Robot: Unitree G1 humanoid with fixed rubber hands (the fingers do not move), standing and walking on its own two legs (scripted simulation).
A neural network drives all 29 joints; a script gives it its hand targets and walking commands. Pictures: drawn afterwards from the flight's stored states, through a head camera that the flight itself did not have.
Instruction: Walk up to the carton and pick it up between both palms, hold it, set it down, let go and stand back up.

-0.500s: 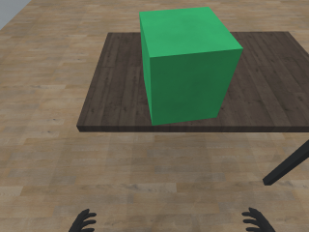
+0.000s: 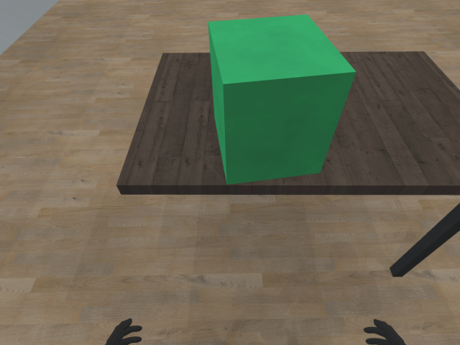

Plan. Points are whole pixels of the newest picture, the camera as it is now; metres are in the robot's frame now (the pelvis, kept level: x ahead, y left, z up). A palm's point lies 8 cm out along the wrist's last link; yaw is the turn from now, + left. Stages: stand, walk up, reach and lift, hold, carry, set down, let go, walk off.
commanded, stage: stand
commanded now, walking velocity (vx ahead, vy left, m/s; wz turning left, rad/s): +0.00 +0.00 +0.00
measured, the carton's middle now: (266, 100) +0.64 -0.08 +0.07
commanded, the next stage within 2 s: walk up in 2.00 s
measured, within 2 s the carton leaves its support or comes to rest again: neither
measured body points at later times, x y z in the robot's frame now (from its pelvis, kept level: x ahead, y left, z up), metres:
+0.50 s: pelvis -0.02 +0.00 +0.01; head +0.00 +0.00 +0.46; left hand +0.10 +0.24 -0.12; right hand +0.08 -0.28 -0.12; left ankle +0.02 +0.12 -0.72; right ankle +0.02 -0.12 -0.72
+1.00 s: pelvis -0.02 +0.00 +0.01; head -0.01 +0.00 +0.46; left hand +0.09 +0.24 -0.12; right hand +0.06 -0.28 -0.11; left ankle +0.02 +0.12 -0.72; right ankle +0.02 -0.12 -0.72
